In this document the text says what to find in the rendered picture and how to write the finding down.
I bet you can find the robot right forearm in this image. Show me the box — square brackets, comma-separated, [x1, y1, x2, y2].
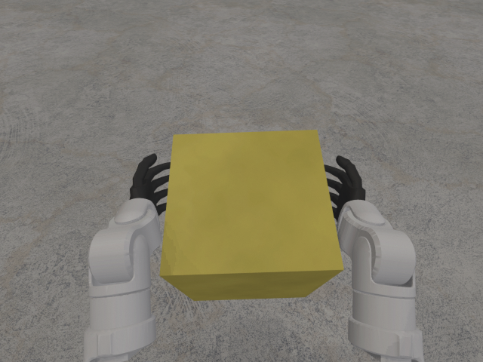
[337, 200, 425, 362]

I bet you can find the robot left forearm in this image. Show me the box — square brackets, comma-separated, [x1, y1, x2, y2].
[83, 198, 162, 362]

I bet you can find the carton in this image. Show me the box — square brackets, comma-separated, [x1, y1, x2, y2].
[159, 130, 344, 301]

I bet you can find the robot left hand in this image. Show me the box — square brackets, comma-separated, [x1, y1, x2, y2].
[130, 153, 171, 215]

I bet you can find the robot right hand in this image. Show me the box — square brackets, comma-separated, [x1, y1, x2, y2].
[324, 155, 365, 220]

